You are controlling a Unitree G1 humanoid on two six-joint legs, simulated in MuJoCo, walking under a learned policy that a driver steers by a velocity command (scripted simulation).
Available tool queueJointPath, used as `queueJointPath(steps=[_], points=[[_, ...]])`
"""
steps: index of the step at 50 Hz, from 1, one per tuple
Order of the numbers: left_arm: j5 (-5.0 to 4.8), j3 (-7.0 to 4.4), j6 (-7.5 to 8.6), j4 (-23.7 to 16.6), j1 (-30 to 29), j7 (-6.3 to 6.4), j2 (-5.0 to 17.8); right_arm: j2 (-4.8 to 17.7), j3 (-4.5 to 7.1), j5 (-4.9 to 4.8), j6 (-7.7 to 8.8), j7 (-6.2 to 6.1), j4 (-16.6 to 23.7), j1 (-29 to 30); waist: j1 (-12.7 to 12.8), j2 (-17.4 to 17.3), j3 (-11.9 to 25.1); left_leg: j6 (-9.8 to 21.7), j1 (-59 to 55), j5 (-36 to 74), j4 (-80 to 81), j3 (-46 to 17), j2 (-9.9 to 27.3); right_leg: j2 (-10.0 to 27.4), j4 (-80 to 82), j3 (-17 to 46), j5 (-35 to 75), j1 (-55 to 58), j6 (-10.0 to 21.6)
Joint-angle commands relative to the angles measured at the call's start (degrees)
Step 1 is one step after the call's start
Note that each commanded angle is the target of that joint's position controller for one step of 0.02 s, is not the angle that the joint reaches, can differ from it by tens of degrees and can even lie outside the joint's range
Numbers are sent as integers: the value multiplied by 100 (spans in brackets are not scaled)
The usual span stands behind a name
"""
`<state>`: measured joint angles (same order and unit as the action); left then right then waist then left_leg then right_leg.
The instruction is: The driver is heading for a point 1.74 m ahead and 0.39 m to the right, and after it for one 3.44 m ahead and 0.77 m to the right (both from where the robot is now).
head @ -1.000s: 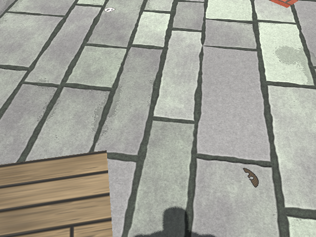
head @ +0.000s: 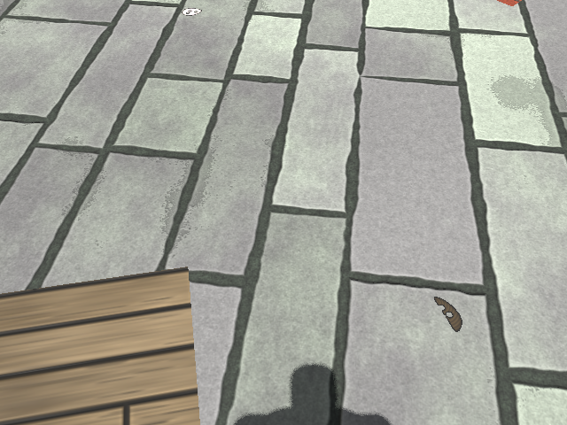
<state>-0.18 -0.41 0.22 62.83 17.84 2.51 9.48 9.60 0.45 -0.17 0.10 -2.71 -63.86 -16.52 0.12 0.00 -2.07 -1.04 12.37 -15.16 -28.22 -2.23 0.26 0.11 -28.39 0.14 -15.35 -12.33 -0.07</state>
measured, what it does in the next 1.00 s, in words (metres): walks ahead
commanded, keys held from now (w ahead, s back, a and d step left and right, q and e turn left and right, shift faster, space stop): no key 0.38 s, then w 0.18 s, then w+e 0.44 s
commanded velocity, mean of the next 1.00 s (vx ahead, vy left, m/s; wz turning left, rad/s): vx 0.20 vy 0.00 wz -0.14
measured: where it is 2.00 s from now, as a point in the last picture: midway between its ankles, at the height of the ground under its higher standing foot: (375, 328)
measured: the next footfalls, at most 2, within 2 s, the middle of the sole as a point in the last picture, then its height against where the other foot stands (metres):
right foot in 1.10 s outside the picture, level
left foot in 1.58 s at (317, 335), level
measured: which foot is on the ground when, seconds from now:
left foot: down 0.00-1.00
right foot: down 0.00-0.64, up 0.66-1.00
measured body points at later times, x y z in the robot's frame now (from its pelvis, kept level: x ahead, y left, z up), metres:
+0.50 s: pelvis +0.01 +0.00 +0.00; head +0.02 +0.00 +0.45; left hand -0.02 +0.23 -0.16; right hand -0.01 -0.23 -0.16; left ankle +0.00 +0.13 -0.73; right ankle +0.00 -0.12 -0.74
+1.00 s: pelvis +0.19 +0.01 -0.01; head +0.22 +0.01 +0.44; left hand +0.41 +0.20 -0.13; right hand +0.03 -0.19 -0.15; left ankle +0.01 +0.13 -0.74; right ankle +0.34 -0.14 -0.70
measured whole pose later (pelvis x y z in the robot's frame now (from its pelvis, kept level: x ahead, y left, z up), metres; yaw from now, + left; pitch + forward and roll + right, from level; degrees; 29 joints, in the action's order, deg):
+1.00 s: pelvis +0.19 +0.01 -0.01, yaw -11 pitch +2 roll +0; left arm -1.8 -2.3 3.4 48.7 3.4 -2.7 12.4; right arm 10.4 1.0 0.3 5.7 -2.0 -61.7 -29.4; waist -4.5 1.3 -1.1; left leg 0.1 -9.8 -23.2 -11.4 11.6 -0.5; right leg 2.7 -42.3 -2.8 -1.7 -40.4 5.0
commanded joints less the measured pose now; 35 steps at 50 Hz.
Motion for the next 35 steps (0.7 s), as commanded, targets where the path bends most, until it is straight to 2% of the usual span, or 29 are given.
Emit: queueJointPath(steps=[1, 19, 20, 22, 23, 24, 26, 27, 28, 29, 30, 31, 32, 33, 34, 35], points=[[-1, -78, 23, -60, 455, 15, 479, 482, 74, -1, 23, -14, 63, -413, -1, 0, -196, 134, 162, 625, 481, 33, 10, 77, 535, 68, 557, -103, 97], [-9, -91, 34, -64, 555, 21, 418, 423, 83, -8, 32, -16, 85, -527, -1, -1, -226, 137, 175, 626, 460, 41, 8, 73, 510, 61, 561, -112, 94], [-4, -78, 28, 1, 667, 25, 355, 352, 68, -4, 27, -19, 23, -641, -1, 10, -78, 147, 110, 100, 467, 114, -59, 19, 544, 9, -10, -47, 106], [-76, -155, 7, -18, 684, 60, 551, 460, 120, -66, 18, -46, 47, -646, 13, 108, -314, 292, 468, -1717, 205, 271, -251, -33, 519, 63, -1973, -333, 298], [-97, -178, 28, -65, 676, 67, 613, 483, 132, -74, 49, -49, 114, -579, 30, 162, -576, 386, 778, -2272, 121, 223, -217, 108, 625, 277, -2678, -568, 432], [-121, -195, 83, -95, 738, 57, 653, 426, 125, -87, 116, -34, 184, -511, 70, 254, -751, 454, 1032, -2352, -6, 166, -149, 321, 757, 591, -2988, -637, 579], [-165, -283, 219, -57, 1093, 11, 854, 242, 95, -106, 307, 43, 330, -310, 227, 666, -762, 440, 1504, -1672, -690, 306, -156, 950, 1188, 1547, -3196, -231, 952], [-167, -347, 260, -41, 1213, -12, 1024, 124, 74, -117, 392, 93, 397, -247, 234, 1008, -673, 431, 1587, -1182, -1246, 500, -199, 1428, 1551, 2247, -3362, -80, 1206], [-163, -374, 285, -94, 1123, -26, 1080, 149, 79, -127, 460, 140, 449, -183, 192, 1053, -727, 519, 1449, -990, -1600, 396, -69, 1748, 1794, 2731, -3297, -352, 1396], [-152, -353, 300, -211, 859, -43, 1024, 181, 99, -139, 522, 175, 457, -253, 27, 941, -783, 623, 1120, -1061, -1493, 342, -13, 1741, 1835, 2760, -3069, -716, 1399], [-189, -335, 290, -361, 467, -68, 1005, 130, 104, -160, 570, 189, 375, -566, -247, 924, -824, 729, 481, -1109, -773, 385, -21, 1511, 1704, 2407, -2831, -1133, 1247], [-249, -317, 260, -536, 4, -89, 986, 141, 138, -170, 600, 177, 174, -1135, -591, 824, -870, 761, -576, -812, 260, 393, -72, 1071, 1358, 1864, -2455, -1739, 977], [-270, -294, 276, -714, -383, -94, 848, 504, 267, -110, 594, 141, -72, -1795, -818, 201, -790, 703, -1547, -527, 659, -160, 277, 519, 260, 1157, -1577, -2418, 650], [-275, -188, 370, -881, -477, -119, 399, 1148, 451, -87, 596, 127, -227, -2626, -1011, -1367, -281, 1018, -2421, -1342, 1545, -1936, 1404, -206, -1851, 71, -886, -3149, 309], [-292, -182, 501, -975, -392, -103, 389, 1411, 499, 13, 673, 183, -216, -2832, -950, -1769, -262, 1573, -2188, -1497, 1936, -3608, 2398, -314, -3220, 513, -1479, -3703, 376], [-323, -242, 561, -895, -228, -136, 611, 869, 348, 31, 734, 170, -32, -2231, -578, -838, -615, 1514, -1968, -1244, 1877, -3233, 2375, -23, -4005, 994, -1100, -3980, 512]])
Over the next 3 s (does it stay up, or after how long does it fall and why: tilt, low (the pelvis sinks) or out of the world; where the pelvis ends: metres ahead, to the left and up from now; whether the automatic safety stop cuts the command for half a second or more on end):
stays up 0.96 -0.26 -0.01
